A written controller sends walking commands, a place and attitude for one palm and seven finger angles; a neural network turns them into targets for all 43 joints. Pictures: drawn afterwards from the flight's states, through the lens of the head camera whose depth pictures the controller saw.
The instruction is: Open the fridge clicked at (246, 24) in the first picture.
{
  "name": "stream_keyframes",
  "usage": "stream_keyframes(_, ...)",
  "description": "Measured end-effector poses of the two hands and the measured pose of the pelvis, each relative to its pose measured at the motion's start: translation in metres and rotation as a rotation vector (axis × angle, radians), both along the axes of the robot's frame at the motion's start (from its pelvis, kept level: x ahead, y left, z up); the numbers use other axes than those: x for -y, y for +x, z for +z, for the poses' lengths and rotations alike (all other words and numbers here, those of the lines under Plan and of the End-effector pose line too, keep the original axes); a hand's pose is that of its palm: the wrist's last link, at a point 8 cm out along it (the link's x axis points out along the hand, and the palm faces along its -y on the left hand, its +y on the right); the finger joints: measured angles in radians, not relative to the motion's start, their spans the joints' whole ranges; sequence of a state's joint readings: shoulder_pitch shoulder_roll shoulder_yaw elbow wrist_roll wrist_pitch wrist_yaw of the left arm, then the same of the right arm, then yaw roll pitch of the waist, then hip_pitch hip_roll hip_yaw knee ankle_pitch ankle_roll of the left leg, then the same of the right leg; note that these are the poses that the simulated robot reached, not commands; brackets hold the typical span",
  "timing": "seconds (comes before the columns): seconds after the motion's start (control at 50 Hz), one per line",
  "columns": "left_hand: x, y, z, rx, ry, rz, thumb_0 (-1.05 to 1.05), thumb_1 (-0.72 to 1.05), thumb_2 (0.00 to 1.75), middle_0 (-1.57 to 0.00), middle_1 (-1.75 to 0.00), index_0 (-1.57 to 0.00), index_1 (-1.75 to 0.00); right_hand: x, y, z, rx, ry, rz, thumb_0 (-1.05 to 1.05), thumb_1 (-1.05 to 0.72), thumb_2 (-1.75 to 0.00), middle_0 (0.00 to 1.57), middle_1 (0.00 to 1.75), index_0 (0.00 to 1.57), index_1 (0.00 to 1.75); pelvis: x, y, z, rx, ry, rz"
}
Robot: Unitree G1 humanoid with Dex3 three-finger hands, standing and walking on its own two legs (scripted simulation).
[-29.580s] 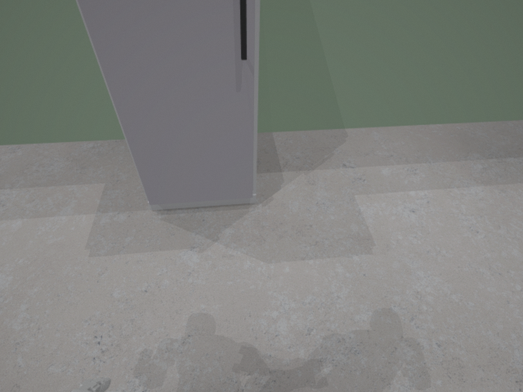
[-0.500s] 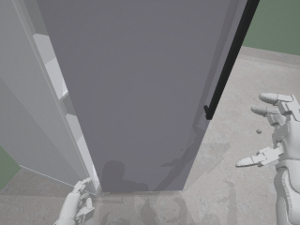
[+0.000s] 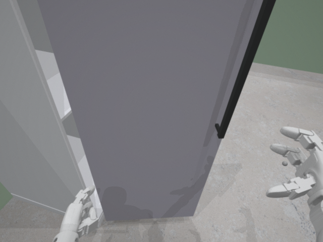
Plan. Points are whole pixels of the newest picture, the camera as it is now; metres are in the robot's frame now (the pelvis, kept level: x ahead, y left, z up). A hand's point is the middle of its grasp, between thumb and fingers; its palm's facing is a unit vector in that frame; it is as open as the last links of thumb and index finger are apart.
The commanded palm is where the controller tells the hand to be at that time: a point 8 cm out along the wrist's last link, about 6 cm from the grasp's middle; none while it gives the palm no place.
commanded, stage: draw the hand back to the body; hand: right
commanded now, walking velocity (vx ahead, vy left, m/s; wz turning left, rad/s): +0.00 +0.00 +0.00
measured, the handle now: (240, 68) +0.45 -0.20 +0.27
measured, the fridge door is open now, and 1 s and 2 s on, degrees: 69 69 69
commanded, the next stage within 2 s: step back with the hand held close in 1.10 s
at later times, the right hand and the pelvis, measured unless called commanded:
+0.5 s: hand (299, 169) +0.22 -0.27 +0.17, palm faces +0.43 +0.84 -0.33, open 11.0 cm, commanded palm +0.16 -0.31 +0.18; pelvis +0.01 -0.01 +0.01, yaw +2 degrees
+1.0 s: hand (313, 176) +0.21 -0.30 +0.16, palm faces +0.47 +0.81 -0.34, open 7.5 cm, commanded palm +0.15 -0.32 +0.18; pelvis +0.01 -0.02 +0.01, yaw +1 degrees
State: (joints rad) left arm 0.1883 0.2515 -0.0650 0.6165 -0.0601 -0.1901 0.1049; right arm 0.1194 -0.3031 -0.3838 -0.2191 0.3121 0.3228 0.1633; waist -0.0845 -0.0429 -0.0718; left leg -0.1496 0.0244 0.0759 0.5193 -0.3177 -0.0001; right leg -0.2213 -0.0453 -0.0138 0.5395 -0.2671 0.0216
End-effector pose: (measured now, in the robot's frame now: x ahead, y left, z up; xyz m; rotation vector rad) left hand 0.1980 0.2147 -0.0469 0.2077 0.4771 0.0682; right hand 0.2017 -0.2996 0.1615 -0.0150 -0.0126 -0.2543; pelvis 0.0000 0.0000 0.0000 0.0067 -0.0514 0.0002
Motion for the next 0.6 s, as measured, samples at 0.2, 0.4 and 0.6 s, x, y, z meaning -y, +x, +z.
stream_keyframes(0.2, 0.004, -0.010, -0.009, -0.058, 0.030, -0.031, 0.02, 0.90, 0.90, -0.21, -0.30, -0.20, -0.30, 0.005, -0.021, 0.016, 0.079, -0.301, -0.163, -0.01, 0.33, -0.30, 0.25, 1.02, 0.24, 1.02, 0.002, -0.002, 0.004, 0.010, 0.000, 0.006)
stream_keyframes(0.4, 0.004, -0.032, -0.026, -0.177, 0.040, 0.014, 0.02, 0.90, 0.90, -0.21, -0.30, -0.20, -0.30, 0.007, -0.025, 0.010, 0.079, -0.357, -0.179, -0.01, -0.01, -0.47, 0.24, 0.83, 0.24, 0.82, 0.011, 0.003, 0.007, 0.026, -0.003, 0.019)
stream_keyframes(0.6, 0.006, -0.025, -0.018, -0.159, 0.037, 0.046, 0.02, 0.90, 0.90, -0.21, -0.30, -0.20, -0.30, 0.018, -0.028, 0.016, 0.095, -0.404, -0.171, 0.00, -0.37, -0.64, 0.23, 0.61, 0.23, 0.61, 0.018, 0.009, 0.009, 0.032, -0.003, 0.034)
